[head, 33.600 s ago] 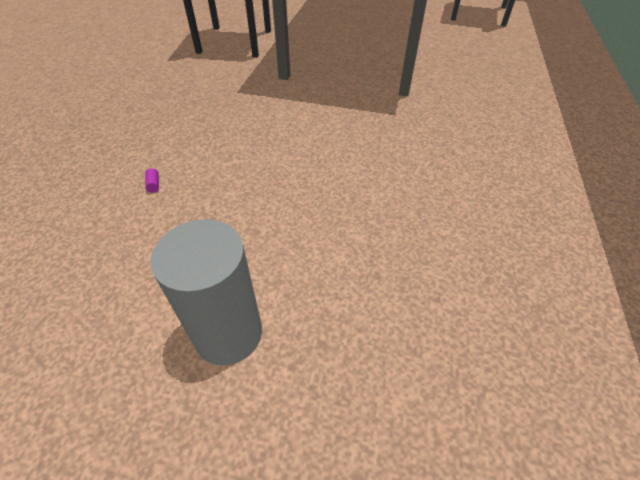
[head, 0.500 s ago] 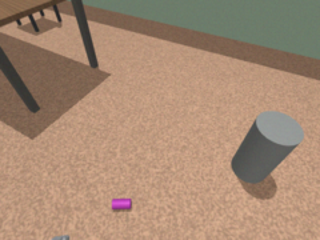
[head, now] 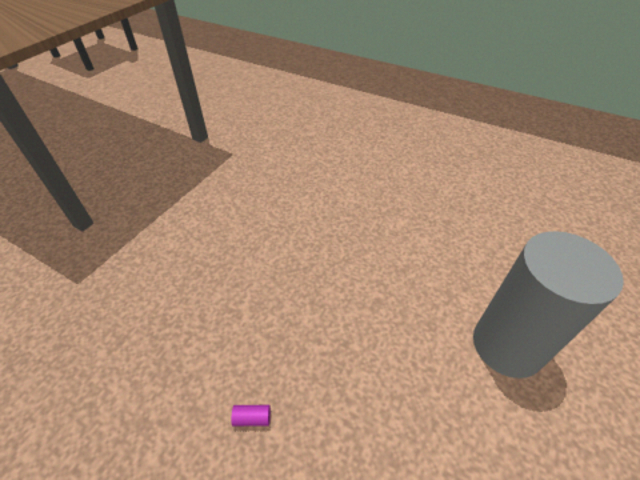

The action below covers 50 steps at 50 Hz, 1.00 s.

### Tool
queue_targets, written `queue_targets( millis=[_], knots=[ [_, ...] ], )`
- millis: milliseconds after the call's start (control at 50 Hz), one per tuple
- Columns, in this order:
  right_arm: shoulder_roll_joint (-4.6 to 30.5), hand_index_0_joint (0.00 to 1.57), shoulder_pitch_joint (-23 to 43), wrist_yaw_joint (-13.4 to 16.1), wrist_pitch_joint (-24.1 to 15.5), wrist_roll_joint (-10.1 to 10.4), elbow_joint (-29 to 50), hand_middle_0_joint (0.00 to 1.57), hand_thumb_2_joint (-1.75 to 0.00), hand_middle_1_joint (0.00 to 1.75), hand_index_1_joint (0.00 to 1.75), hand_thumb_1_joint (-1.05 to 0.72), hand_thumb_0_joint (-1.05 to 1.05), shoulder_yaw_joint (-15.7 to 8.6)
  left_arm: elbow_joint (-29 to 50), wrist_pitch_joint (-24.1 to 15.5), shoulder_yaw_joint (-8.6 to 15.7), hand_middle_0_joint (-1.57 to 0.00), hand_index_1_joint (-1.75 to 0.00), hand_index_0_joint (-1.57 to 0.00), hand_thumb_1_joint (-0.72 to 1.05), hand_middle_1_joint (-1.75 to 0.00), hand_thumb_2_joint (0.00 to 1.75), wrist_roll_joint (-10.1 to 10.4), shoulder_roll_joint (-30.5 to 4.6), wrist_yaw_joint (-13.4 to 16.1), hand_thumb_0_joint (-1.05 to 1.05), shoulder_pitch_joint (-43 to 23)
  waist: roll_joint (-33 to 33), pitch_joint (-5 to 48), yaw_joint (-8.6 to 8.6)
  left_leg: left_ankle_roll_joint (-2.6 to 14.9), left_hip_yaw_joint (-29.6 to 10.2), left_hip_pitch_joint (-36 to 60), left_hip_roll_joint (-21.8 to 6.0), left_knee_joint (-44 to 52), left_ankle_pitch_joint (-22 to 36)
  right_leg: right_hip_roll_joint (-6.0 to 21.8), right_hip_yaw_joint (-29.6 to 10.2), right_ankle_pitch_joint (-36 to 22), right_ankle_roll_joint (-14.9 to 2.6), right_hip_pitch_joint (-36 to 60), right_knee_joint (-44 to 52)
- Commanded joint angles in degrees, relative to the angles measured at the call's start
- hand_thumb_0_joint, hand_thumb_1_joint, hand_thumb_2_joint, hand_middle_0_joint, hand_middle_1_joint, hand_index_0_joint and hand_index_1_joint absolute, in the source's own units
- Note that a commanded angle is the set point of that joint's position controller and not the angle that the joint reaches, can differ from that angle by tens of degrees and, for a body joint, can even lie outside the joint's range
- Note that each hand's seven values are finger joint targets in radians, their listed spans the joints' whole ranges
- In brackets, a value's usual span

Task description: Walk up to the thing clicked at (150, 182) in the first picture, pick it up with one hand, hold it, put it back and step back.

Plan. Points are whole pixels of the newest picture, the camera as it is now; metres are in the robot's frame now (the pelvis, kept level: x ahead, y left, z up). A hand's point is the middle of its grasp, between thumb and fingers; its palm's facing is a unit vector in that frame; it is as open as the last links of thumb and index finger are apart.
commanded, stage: walk up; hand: left
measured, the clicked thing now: (251, 415) +0.43 +0.22 -0.75
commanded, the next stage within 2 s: stand in 0.62 s
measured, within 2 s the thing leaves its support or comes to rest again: neither
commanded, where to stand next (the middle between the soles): +0.04 -0.02 m, yaw +1 degrees
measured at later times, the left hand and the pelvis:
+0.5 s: hand out of the picture +0.09 +0.24 -0.16, palm faces -0.01 -0.95 -0.32, open 7.3 cm; pelvis +0.01 -0.01 +0.00, yaw +0 degrees
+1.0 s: hand out of the picture +0.09 +0.25 -0.15, palm faces -0.01 -0.94 -0.34, open 7.3 cm; pelvis +0.00 -0.01 +0.00, yaw +0 degrees
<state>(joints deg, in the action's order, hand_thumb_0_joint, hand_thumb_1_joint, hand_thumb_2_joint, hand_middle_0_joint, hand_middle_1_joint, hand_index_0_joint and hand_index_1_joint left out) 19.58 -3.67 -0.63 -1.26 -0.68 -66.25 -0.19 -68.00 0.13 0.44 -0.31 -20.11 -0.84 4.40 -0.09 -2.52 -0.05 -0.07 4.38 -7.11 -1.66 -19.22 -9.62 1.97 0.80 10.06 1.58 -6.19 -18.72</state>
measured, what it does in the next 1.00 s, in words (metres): stands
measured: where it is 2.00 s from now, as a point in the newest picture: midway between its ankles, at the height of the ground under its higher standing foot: outside the picture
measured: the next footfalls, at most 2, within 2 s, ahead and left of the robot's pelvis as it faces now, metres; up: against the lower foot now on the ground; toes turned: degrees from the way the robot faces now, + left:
none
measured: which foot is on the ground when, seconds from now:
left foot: down 0.00-1.00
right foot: down 0.00-1.00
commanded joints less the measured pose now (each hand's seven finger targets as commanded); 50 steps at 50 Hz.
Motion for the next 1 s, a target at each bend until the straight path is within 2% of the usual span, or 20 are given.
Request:
queue_targets(
  millis=[0,340,380,560,580,600,620,740,820,940,980],
  knots=[
    [13.0,0.20,2.8,0.9,-1.2,0.3,2.9,0.20,-0.90,0.30,0.30,-0.90,0.00,-2.4,3.4,-1.6,1.6,-0.20,-0.30,-0.20,0.90,-0.30,0.90,-0.1,-11.2,0.9,0.00,-3.2,0.4,4.1,0.40,1.02,-6.5,3.2,-6.6,3.9,5.3,5.5,-4.4,-6.1,-1.96,-1.9,4.0],
    [12.4,0.20,1.9,1.1,-1.0,0.2,2.6,0.20,-0.90,0.30,0.30,-0.90,0.00,-2.4,4.0,-1.6,2.3,-0.20,-0.30,-0.20,0.90,-0.30,0.90,-0.4,-11.1,1.1,0.00,-2.1,-0.3,5.4,0.20,1.03,-6.1,3.1,-6.6,3.8,6.2,5.6,-4.3,-7.0,-2.31,0.3,4.0],
    [12.1,0.20,2.1,1.1,-1.0,0.2,2.7,0.20,-0.90,0.30,0.30,-0.90,0.00,-2.3,4.0,-1.5,2.3,-0.20,-0.30,-0.20,0.90,-0.30,0.90,-0.4,-11.0,1.1,0.00,-2.1,-0.3,4.3,0.08,0.81,-6.2,2.8,-6.5,3.9,6.4,5.4,-4.2,-6.9,-2.20,-0.5,4.1],
    [12.2,0.20,1.2,1.0,-0.9,0.2,3.2,0.20,-0.90,0.30,0.30,-0.90,0.00,-2.2,4.7,-1.5,2.5,-0.20,-0.30,-0.20,0.90,-0.30,0.90,-0.4,-11.2,1.1,0.00,-3.0,-0.1,3.8,0.48,0.73,-6.4,1.3,-6.1,4.0,4.4,5.2,-4.5,-5.9,-2.21,0.4,4.3],
    [12.2,0.20,1.2,1.0,-0.9,0.1,3.2,0.20,-0.90,0.30,0.30,-0.90,0.00,-2.2,4.9,-1.5,2.5,-0.20,-0.30,-0.20,0.90,-0.30,0.90,-0.4,-11.2,1.0,0.00,-2.9,-0.4,3.9,0.37,0.70,-6.6,1.2,-6.1,4.1,4.6,5.3,-4.6,-5.7,-2.22,0.5,4.2],
    [12.8,0.20,2.3,1.2,-0.8,0.0,3.6,0.20,-0.90,0.30,0.30,-0.90,0.00,-2.2,5.6,-1.8,2.1,-0.20,-0.30,-0.20,0.90,-0.30,0.90,-0.3,-11.5,1.2,0.00,-2.8,-1.5,4.3,0.24,0.48,-6.7,1.8,-7.0,3.6,9.0,6.4,-4.7,-9.7,-2.19,1.0,4.0],
    [12.6,0.20,2.1,1.2,-0.7,0.2,3.4,0.20,-0.90,0.30,0.30,-0.90,0.00,-2.2,5.5,-1.8,2.2,-0.20,-0.30,-0.20,0.90,-0.30,0.90,-0.1,-11.7,1.3,0.00,-2.6,-0.6,4.8,0.17,0.39,-6.8,2.4,-7.1,3.5,10.1,6.5,-4.7,-10.4,-2.19,1.3,3.8],
    [12.3,0.20,1.5,1.1,-0.6,0.0,3.5,0.20,-0.90,0.30,0.30,-0.90,0.00,-2.0,5.8,-1.9,2.0,-0.20,-0.30,-0.20,0.90,-0.30,0.90,-0.1,-11.6,1.3,0.00,-2.4,0.2,6.8,0.34,0.61,-6.5,3.8,-7.3,3.2,11.6,6.7,-4.2,-11.9,-2.23,2.5,3.5],
    [12.5,0.20,1.4,1.0,-0.5,0.1,3.3,0.20,-0.90,0.30,0.30,-0.90,0.00,-1.9,5.8,-1.8,1.8,-0.20,-0.30,-0.20,0.90,-0.30,0.90,-0.1,-11.6,1.3,0.00,-2.2,-0.1,4.7,0.29,0.43,-6.9,2.7,-7.0,4.4,7.8,6.4,-4.2,-7.4,-2.10,1.2,4.3],
    [12.4,0.20,1.0,0.9,-0.7,0.0,3.5,0.20,-0.90,0.30,0.30,-0.90,0.00,-1.9,6.3,-1.9,1.7,-0.20,-0.30,-0.20,0.90,-0.30,0.90,-0.2,-11.8,1.3,0.00,-2.3,-0.1,5.5,0.56,0.57,-6.8,3.7,-7.2,4.2,10.0,6.6,-4.2,-9.5,-2.33,1.2,3.9],
    [12.4,0.20,1.5,0.9,-0.7,0.1,3.4,0.20,-0.90,0.30,0.30,-0.90,0.00,-1.9,6.2,-1.8,1.8,-0.20,-0.30,-0.20,0.90,-0.30,0.90,-0.1,-12.0,1.3,0.00,-2.2,-0.2,4.4,0.38,0.38,-7.0,3.4,-7.1,4.6,8.5,6.4,-4.2,-7.4,-2.18,0.3,4.2]
  ],
)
